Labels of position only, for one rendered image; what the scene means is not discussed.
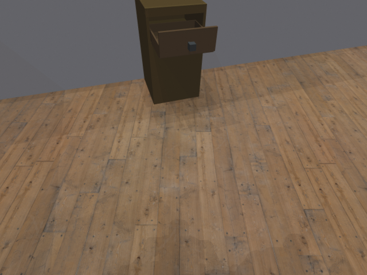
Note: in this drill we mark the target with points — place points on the cabinet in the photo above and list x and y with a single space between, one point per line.
173 78

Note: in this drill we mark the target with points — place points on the drawer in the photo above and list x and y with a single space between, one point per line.
170 39

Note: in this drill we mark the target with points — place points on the handle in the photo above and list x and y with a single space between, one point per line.
191 46

